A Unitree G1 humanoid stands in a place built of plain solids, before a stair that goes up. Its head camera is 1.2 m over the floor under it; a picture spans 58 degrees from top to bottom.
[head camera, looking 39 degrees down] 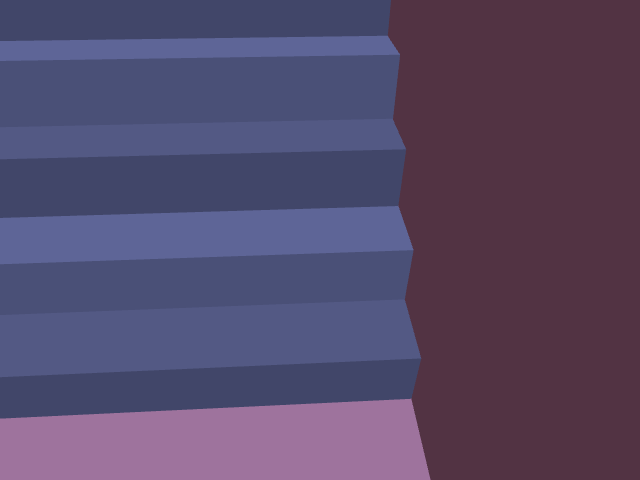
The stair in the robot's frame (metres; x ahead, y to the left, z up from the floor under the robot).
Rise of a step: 0.20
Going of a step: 0.22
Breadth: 1.36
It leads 3 degrees to the left of straight ahead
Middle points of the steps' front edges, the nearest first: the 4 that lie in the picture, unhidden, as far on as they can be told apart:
0.68 0.40 0.20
0.90 0.41 0.41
1.12 0.42 0.61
1.34 0.44 0.81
